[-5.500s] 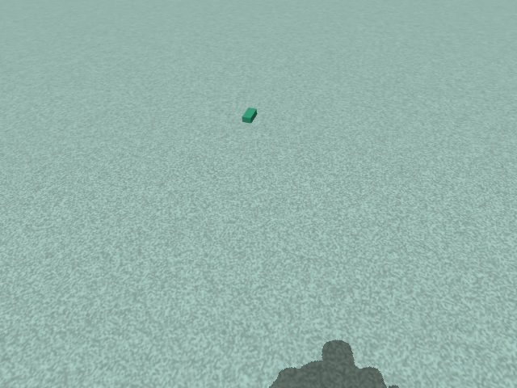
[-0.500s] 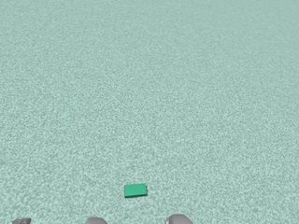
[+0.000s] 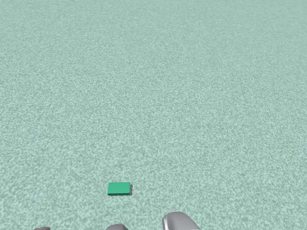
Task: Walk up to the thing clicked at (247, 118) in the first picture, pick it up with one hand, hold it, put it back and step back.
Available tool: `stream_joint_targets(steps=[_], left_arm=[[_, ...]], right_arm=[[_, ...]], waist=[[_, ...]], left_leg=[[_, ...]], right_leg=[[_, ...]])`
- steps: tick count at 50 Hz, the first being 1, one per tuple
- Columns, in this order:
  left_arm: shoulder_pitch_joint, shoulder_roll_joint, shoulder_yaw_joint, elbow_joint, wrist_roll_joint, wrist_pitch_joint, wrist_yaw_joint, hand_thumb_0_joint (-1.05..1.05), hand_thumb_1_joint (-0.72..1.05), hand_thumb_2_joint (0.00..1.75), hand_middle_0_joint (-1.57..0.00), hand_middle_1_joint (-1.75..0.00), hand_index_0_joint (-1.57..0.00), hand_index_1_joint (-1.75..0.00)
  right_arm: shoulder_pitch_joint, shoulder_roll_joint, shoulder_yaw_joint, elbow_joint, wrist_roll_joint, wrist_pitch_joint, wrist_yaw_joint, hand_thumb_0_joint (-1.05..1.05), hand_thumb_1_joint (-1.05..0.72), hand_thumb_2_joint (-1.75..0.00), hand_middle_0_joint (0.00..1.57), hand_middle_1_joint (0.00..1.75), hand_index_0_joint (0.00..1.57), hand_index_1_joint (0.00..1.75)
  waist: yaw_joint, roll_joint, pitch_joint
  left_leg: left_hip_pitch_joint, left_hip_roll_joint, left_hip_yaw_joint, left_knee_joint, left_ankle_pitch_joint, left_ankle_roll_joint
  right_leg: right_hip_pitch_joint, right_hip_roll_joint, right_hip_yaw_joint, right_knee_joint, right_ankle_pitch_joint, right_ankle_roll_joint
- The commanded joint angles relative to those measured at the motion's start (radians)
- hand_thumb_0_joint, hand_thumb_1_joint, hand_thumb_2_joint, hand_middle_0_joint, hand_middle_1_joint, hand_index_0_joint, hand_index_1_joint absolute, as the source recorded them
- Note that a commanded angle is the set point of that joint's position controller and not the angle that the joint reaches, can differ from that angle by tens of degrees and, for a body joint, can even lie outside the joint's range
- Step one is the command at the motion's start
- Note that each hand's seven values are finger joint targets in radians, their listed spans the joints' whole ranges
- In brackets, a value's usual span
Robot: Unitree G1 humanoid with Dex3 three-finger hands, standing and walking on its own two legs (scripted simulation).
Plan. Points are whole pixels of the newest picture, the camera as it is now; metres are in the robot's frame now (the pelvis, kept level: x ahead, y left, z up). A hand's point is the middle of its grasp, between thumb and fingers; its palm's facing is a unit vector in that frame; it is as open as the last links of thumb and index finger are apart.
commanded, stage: walk up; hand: left
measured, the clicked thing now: (119, 188) +0.43 +0.16 -0.72
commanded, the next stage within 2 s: none
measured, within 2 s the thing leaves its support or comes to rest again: neither
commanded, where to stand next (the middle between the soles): +0.07 -0.08 m, yaw +3 degrees
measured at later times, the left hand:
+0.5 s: hand out of the picture +0.00 +0.11 -0.12, palm faces +0.03 -0.89 -0.45, open 7.4 cm
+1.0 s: hand out of the picture +0.04 +0.17 -0.15, palm faces +0.08 -0.91 -0.41, open 7.4 cm
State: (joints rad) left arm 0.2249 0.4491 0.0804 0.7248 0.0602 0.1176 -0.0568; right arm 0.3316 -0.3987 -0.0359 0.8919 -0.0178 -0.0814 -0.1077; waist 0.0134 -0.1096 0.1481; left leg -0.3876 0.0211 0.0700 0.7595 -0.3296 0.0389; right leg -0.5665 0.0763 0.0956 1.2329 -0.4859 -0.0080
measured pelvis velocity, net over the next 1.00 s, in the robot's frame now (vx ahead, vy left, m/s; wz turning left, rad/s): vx -0.01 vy -0.11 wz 0.08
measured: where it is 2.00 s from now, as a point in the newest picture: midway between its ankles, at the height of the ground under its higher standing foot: outside the picture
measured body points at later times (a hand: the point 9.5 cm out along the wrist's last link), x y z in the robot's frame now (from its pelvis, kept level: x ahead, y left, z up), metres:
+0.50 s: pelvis -0.01 -0.16 +0.01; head +0.02 -0.20 +0.45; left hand +0.00 +0.16 -0.09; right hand +0.07 -0.49 -0.13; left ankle +0.03 -0.02 -0.66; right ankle -0.01 -0.30 -0.71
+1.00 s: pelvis -0.01 -0.11 +0.00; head +0.02 -0.10 +0.45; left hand +0.04 +0.22 -0.12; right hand +0.15 -0.41 -0.11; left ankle +0.03 +0.01 -0.71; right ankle +0.03 -0.24 -0.71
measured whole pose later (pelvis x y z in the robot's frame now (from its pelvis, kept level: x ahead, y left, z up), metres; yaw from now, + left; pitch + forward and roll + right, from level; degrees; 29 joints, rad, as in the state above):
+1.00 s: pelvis -0.01 -0.11 +0.00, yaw +5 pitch -3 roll -2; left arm 0.21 0.40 0.03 0.93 0.00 -0.04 0.03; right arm 0.11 -0.39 -0.03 0.90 0.00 0.02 0.02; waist 0.02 0.01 0.12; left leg -0.39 0.02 -0.03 0.81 -0.37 0.01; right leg -0.33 -0.01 -0.04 0.75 -0.35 0.00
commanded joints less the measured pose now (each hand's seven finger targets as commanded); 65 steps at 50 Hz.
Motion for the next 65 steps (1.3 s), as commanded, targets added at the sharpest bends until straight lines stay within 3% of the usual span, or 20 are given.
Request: stream_joint_targets(steps=[1,9,11,12,14,15,20,26,32,36,38,39,40,42,47,50,51,52,56,65], left_arm=[[-0.028,0.214,0.094,-0.107,-0.004,-0.027,0.004,0.0,0.9,0.9,-0.2,-0.3,-0.2,-0.3],[0.127,0.163,0.069,0.043,-0.068,-0.062,0.007,0.0,0.9,0.9,-0.2,-0.3,-0.2,-0.3],[0.232,0.18,0.083,0.131,-0.054,-0.083,0.031,0.0,0.9,0.9,-0.2,-0.3,-0.2,-0.3],[0.255,0.225,0.092,0.138,-0.033,-0.095,0.045,0.0,0.9,0.9,-0.2,-0.3,-0.2,-0.3],[0.015,0.378,0.089,0.046,-0.013,-0.121,0.069,0.0,0.9,0.9,-0.2,-0.3,-0.2,-0.3],[-0.095,0.412,0.096,0.029,-0.027,-0.128,0.072,0.0,0.9,0.9,-0.2,-0.3,-0.2,-0.3],[0.01,0.281,0.076,0.125,-0.036,-0.19,0.087,0.0,0.9,0.9,-0.2,-0.3,-0.2,-0.3],[0.153,0.241,0.069,0.134,-0.047,-0.207,0.127,0.0,0.9,0.9,-0.2,-0.3,-0.2,-0.3],[0.177,0.255,0.065,0.1,-0.046,-0.198,0.134,0.0,0.9,0.9,-0.2,-0.3,-0.2,-0.3],[0.08,0.215,0.03,0.073,-0.061,-0.176,0.123,0.0,0.9,0.9,-0.2,-0.3,-0.2,-0.3],[0.11,0.105,-0.008,0.047,-0.067,-0.178,0.124,0.0,0.9,0.9,-0.2,-0.3,-0.2,-0.3],[0.056,0.174,0.005,0.072,-0.061,-0.169,0.137,0.0,0.9,0.9,-0.2,-0.3,-0.2,-0.3],[0.038,0.205,0.002,0.09,-0.061,-0.172,0.139,0.0,0.9,0.9,-0.2,-0.3,-0.2,-0.3],[0.06,0.194,0.011,0.123,-0.065,-0.172,0.12,0.0,0.9,0.9,-0.2,-0.3,-0.2,-0.3],[0.118,0.146,0.008,0.193,-0.058,-0.172,0.103,0.0,0.9,0.9,-0.2,-0.3,-0.2,-0.3],[0.042,0.214,0.015,0.182,-0.029,-0.189,0.105,0.0,0.9,0.9,-0.2,-0.3,-0.2,-0.3],[-0.05,0.265,0.016,0.173,-0.035,-0.185,0.099,0.0,0.9,0.9,-0.2,-0.3,-0.2,-0.3],[-0.152,0.252,0.01,0.156,-0.037,-0.181,0.092,0.0,0.9,0.9,-0.2,-0.3,-0.2,-0.3],[-0.107,0.148,-0.021,0.21,-0.058,-0.167,0.08,0.0,0.9,0.9,-0.2,-0.3,-0.2,-0.3],[-0.147,0.123,-0.039,0.298,-0.073,-0.161,0.066,0.0,0.9,0.9,-0.2,-0.3,-0.2,-0.3]], right_arm=[[0.102,-0.351,-0.118,-0.047,0.003,-0.015,-0.027,0.0,-0.9,-0.9,0.2,0.3,0.2,0.3],[-0.139,-0.375,-0.113,-0.113,-0.041,0.023,0.051,0.0,-0.9,-0.9,0.2,0.3,0.2,0.3],[-0.118,-0.307,-0.093,-0.098,-0.047,0.058,0.059,0.0,-0.9,-0.9,0.2,0.3,0.2,0.3],[-0.09,-0.214,-0.062,-0.099,-0.042,0.071,0.061,0.0,-0.9,-0.9,0.2,0.3,0.2,0.3],[-0.107,-0.196,-0.057,-0.134,-0.008,0.066,0.048,0.0,-0.9,-0.9,0.2,0.3,0.2,0.3],[-0.123,-0.27,-0.08,-0.11,-0.002,0.057,0.043,0.0,-0.9,-0.9,0.2,0.3,0.2,0.3],[-0.006,-0.267,-0.082,0.008,0.008,0.073,0.076,0.0,-0.9,-0.9,0.2,0.3,0.2,0.3],[-0.136,-0.236,-0.093,-0.076,-0.022,0.105,0.114,0.0,-0.9,-0.9,0.2,0.3,0.2,0.3],[-0.205,-0.191,-0.091,-0.117,-0.017,0.092,0.132,0.0,-0.9,-0.9,0.2,0.3,0.2,0.3],[-0.051,-0.193,-0.109,-0.042,-0.006,0.073,0.13,0.0,-0.9,-0.9,0.2,0.3,0.2,0.3],[-0.016,-0.306,-0.134,-0.06,-0.015,0.066,0.115,0.0,-0.9,-0.9,0.2,0.3,0.2,0.3],[-0.034,-0.326,-0.128,-0.057,0.015,0.07,0.117,0.0,-0.9,-0.9,0.2,0.3,0.2,0.3],[-0.108,-0.319,-0.125,-0.066,0.013,0.08,0.116,0.0,-0.9,-0.9,0.2,0.3,0.2,0.3],[-0.203,-0.236,-0.089,-0.094,0.006,0.084,0.11,0.0,-0.9,-0.9,0.2,0.3,0.2,0.3],[-0.271,-0.234,-0.061,-0.066,0.018,0.08,0.108,0.0,-0.9,-0.9,0.2,0.3,0.2,0.3],[-0.252,-0.135,-0.022,-0.052,0.037,0.08,0.11,0.0,-0.9,-0.9,0.2,0.3,0.2,0.3],[-0.257,-0.163,-0.035,-0.024,0.035,0.082,0.102,0.0,-0.9,-0.9,0.2,0.3,0.2,0.3],[-0.202,-0.18,-0.047,0.019,0.028,0.08,0.099,0.0,-0.9,-0.9,0.2,0.3,0.2,0.3],[-0.292,-0.211,-0.034,0.043,0.022,0.052,0.11,0.0,-0.9,-0.9,0.2,0.3,0.2,0.3],[-0.32,-0.188,-0.008,0.13,0.016,0.042,0.109,0.0,-0.9,-0.9,0.2,0.3,0.2,0.3]], waist=[[-0.01,0.143,-0.093],[0.032,0.499,-0.149],[0.083,0.248,-0.156],[0.107,0.002,-0.108],[0.022,-0.093,0.016],[-0.004,-0.067,0.058],[-0.015,-0.062,-0.008],[0.04,-0.069,-0.097],[0.059,-0.115,-0.165],[-0.051,0.0,-0.229],[-0.076,0.325,-0.292],[-0.093,0.285,-0.297],[-0.06,0.263,-0.216],[-0.02,0.206,-0.137],[0.031,0.291,-0.14],[0.018,0.088,-0.15],[-0.004,0.032,-0.145],[-0.052,0.021,-0.118],[0.007,0.152,-0.131],[0.015,0.205,-0.195]], left_leg=[[0.07,0.27,-0.323,-0.259,0.241,0.175],[-0.157,0.167,-0.15,-0.257,-0.372,0.125],[-0.251,0.082,-0.054,0.086,-0.394,0.088],[-0.339,0.017,0.013,0.348,-0.386,0.056],[-0.395,-0.013,-0.279,0.473,-0.21,-0.009],[-0.377,0.032,-0.268,0.46,-0.186,-0.02],[-0.273,0.03,-0.246,0.35,-0.038,-0.01],[-0.304,0.003,-0.227,0.324,-0.049,-0.032],[-0.186,0.003,-0.1,0.084,-0.117,-0.03],[0.245,-0.063,-0.03,-0.221,0.136,0.016],[0.476,0.257,-0.514,-0.254,0.327,0.163],[0.307,0.364,-0.649,-0.292,0.27,0.299],[0.183,0.353,-0.609,-0.309,0.177,0.314],[0.088,0.206,-0.361,-0.257,0.207,0.202],[-0.03,0.153,-0.29,-0.188,0.198,0.121],[-0.099,0.05,-0.216,-0.035,0.092,0.004],[0.02,-0.011,-0.146,0.018,-0.118,-0.005],[0.133,0.017,-0.132,0.012,-0.153,-0.01],[0.082,0.152,-0.357,-0.312,0.059,0.067],[0.138,0.11,-0.259,-0.402,0.185,0.004]], right_leg=[[-0.108,-0.046,0.147,0.132,0.092,0.007],[0.294,-0.099,-0.121,-0.394,-0.006,0.039],[0.429,-0.051,-0.13,-0.6,0.02,0.049],[0.378,-0.086,0.011,-0.715,-0.114,0.022],[0.09,-0.42,0.705,-1.058,-0.364,-0.126],[0.057,-0.458,0.747,-1.096,-0.418,-0.155],[0.257,-0.335,0.335,-0.821,0.081,-0.094],[0.45,-0.359,0.23,-0.727,0.634,-0.153],[0.491,-0.363,0.124,-0.612,0.863,-0.193],[0.234,-0.246,-0.037,-0.378,0.609,-0.098],[-0.114,-0.097,-0.133,-0.129,-0.009,-0.004],[-0.011,-0.118,-0.071,-0.13,-0.195,-0.01],[0.033,-0.151,-0.051,-0.177,-0.191,-0.014],[0.096,-0.149,-0.06,-0.24,-0.096,-0.014],[0.332,-0.088,-0.145,-0.593,0.167,-0.014],[0.382,-0.286,0.225,-0.827,0.18,-0.09],[0.215,-0.402,0.31,-0.866,0.104,-0.185],[0.114,-0.404,0.278,-0.837,0.087,-0.193],[0.259,-0.135,-0.057,-0.664,0.212,-0.014],[0.419,-0.176,-0.039,-0.807,0.289,-0.024]])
